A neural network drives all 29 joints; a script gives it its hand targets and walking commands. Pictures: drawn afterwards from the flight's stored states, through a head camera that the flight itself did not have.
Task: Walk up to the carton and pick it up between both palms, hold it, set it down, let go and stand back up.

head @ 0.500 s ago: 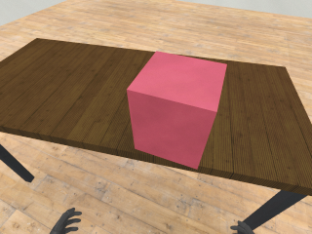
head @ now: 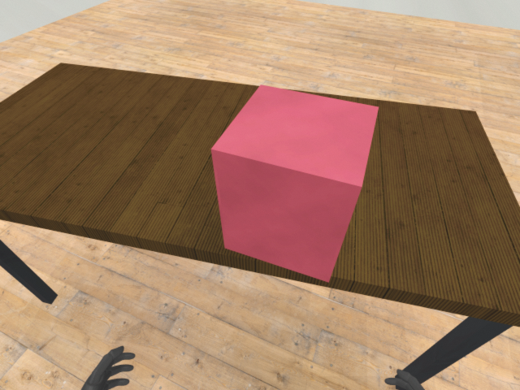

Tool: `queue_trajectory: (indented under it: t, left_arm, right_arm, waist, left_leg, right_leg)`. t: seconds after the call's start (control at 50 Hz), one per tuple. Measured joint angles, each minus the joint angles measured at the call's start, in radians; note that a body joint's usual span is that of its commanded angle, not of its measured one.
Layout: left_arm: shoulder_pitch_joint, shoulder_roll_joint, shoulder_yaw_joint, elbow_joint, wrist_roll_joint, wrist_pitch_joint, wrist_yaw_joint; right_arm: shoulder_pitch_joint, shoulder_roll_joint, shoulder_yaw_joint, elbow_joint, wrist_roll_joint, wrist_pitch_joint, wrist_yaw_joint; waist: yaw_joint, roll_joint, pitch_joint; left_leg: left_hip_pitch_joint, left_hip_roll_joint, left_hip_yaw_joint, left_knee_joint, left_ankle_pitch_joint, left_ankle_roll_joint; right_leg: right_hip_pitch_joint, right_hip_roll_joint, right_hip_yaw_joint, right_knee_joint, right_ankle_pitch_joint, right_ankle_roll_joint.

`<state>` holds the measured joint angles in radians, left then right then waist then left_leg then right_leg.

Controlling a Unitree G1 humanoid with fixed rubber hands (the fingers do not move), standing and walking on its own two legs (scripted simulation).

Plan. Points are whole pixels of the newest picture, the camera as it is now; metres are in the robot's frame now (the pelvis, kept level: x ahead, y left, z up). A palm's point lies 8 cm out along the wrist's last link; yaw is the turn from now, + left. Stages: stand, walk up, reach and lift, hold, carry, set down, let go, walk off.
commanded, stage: walk up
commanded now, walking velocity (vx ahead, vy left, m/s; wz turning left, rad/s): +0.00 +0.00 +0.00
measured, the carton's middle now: (294, 183) +0.44 -0.05 +0.07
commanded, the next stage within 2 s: none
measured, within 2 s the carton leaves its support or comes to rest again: neither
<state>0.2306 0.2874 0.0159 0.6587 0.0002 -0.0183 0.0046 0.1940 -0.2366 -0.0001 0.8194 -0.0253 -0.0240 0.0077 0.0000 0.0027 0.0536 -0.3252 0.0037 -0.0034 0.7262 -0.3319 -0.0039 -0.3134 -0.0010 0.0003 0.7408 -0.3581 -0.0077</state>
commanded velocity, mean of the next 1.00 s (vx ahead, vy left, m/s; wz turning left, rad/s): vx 0.00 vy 0.00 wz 0.00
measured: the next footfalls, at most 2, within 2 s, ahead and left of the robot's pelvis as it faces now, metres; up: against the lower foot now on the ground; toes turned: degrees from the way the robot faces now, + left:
none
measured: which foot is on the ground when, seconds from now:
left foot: down 0.00-1.00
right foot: down 0.00-1.00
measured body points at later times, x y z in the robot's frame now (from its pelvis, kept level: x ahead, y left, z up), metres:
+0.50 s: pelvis +0.00 +0.01 -0.01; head +0.01 +0.00 +0.44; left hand +0.11 +0.30 -0.10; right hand +0.10 -0.25 -0.13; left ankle +0.04 +0.12 -0.71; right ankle +0.01 -0.11 -0.72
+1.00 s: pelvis -0.01 +0.04 -0.01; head +0.01 +0.02 +0.44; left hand +0.12 +0.32 -0.10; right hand +0.07 -0.24 -0.14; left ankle +0.03 +0.13 -0.71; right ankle +0.00 -0.10 -0.71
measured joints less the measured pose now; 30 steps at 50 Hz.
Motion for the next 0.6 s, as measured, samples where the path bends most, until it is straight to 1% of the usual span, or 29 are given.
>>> queue_trajectory:
  t: [0.14, 0.24, 0.34, 0.4, 0.42, 0.44, 0.46, 0.5, 0.54, 0.58, 0.6]
  left_arm:
    - [0.003, 0.001, 0.0, 0.005, 0.0, 0.0, 0.0]
    - [0.036, 0.015, 0.0, 0.006, 0.0, -0.013, 0.01]
    - [0.053, 0.036, 0.0, 0.006, 0.0, -0.013, 0.013]
    - [0.052, 0.051, 0.0, 0.006, 0.0, -0.013, 0.02]
    - [0.056, 0.056, 0.0, 0.006, 0.0, -0.013, 0.021]
    - [0.063, 0.061, 0.001, 0.006, 0.0, -0.013, 0.022]
    - [0.073, 0.064, 0.003, 0.005, 0.0, -0.013, 0.024]
    - [0.098, 0.066, 0.005, 0.005, 0.0, -0.023, 0.025]
    - [0.12, 0.063, 0.005, 0.006, 0.0, -0.03, 0.025]
    - [0.144, 0.063, 0.005, 0.006, 0.0, -0.031, 0.025]
    - [0.152, 0.063, 0.005, 0.006, 0.0, -0.031, 0.025]
  right_arm:
    - [0.0, -0.004, 0.0, 0.001, 0.0, 0.002, 0.001]
    - [0.0, -0.022, 0.0, 0.001, 0.0, 0.028, 0.009]
    - [0.0, -0.035, 0.0, 0.0, -0.005, 0.036, 0.012]
    - [0.0, -0.035, 0.0, 0.001, -0.005, 0.034, 0.017]
    - [0.0, -0.035, 0.0, 0.0, -0.005, 0.034, 0.017]
    - [0.0, -0.035, 0.0, -0.001, -0.005, 0.034, 0.017]
    - [0.0, -0.035, 0.0, -0.004, -0.005, 0.034, 0.017]
    - [0.0, -0.036, 0.0, -0.013, -0.005, 0.036, 0.016]
    - [-0.001, -0.041, 0.0, -0.016, -0.001, 0.045, 0.013]
    - [-0.001, -0.045, 0.0, -0.017, 0.002, 0.061, 0.01]
    - [-0.001, -0.049, 0.0, -0.017, 0.002, 0.064, 0.01]
  waist:
    - [0.0, 0.0, 0.0]
    - [0.0, 0.001, 0.011]
    - [0.0, 0.002, 0.023]
    - [0.0, 0.002, 0.027]
    - [0.0, 0.002, 0.027]
    - [0.0, 0.001, 0.027]
    - [0.001, 0.001, 0.027]
    - [0.0, 0.004, 0.031]
    - [0.0, 0.022, 0.05]
    - [0.0, 0.033, 0.052]
    - [0.0, 0.037, 0.052]
  left_leg:
    - [0.0, 0.0, 0.0, 0.0, 0.0, 0.0]
    - [0.0, 0.0, 0.005, 0.021, -0.02, 0.0]
    - [0.0, 0.0, 0.02, 0.035, -0.027, 0.019]
    - [0.0, 0.0, 0.02, 0.035, -0.027, 0.03]
    - [-0.001, 0.0, 0.021, 0.035, -0.027, 0.03]
    - [-0.002, 0.0, 0.023, 0.035, -0.027, 0.03]
    - [-0.005, -0.001, 0.028, 0.035, -0.027, 0.03]
    - [-0.015, 0.0, 0.035, 0.05, -0.032, 0.024]
    - [-0.015, 0.006, 0.032, 0.081, -0.06, 0.023]
    - [-0.015, 0.006, 0.032, 0.115, -0.155, 0.023]
    - [-0.015, 0.006, 0.032, 0.128, -0.175, 0.023]
  right_leg:
    - [0.0, 0.0, 0.0, 0.0, 0.0, 0.0]
    - [0.0, 0.006, 0.014, 0.007, -0.002, 0.0]
    - [-0.005, 0.011, 0.034, 0.017, -0.008, 0.004]
    - [-0.017, 0.018, 0.034, 0.12, -0.126, 0.004]
    - [-0.017, 0.018, 0.034, 0.151, -0.141, 0.004]
    - [-0.016, 0.017, 0.033, 0.16, -0.142, 0.004]
    - [-0.008, 0.014, 0.029, 0.133, -0.131, 0.004]
    - [0.017, 0.012, 0.027, 0.026, -0.032, 0.001]
    - [0.018, 0.022, 0.027, 0.046, -0.034, -0.001]
    - [0.018, 0.027, 0.036, 0.053, -0.05, -0.002]
    - [0.017, 0.027, 0.041, 0.053, -0.052, -0.002]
